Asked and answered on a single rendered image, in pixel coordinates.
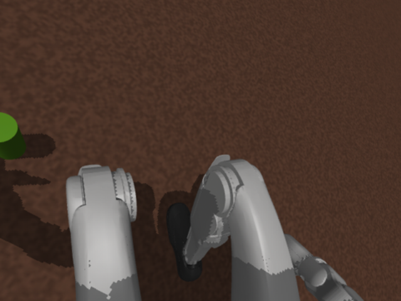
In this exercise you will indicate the right robot hand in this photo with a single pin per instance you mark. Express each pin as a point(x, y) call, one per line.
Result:
point(297, 251)

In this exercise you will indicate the right robot foot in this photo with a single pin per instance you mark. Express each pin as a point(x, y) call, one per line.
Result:
point(178, 225)

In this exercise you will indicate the can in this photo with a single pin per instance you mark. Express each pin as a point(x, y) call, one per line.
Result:
point(12, 144)

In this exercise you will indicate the right robot arm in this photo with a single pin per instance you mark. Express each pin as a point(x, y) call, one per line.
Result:
point(324, 283)

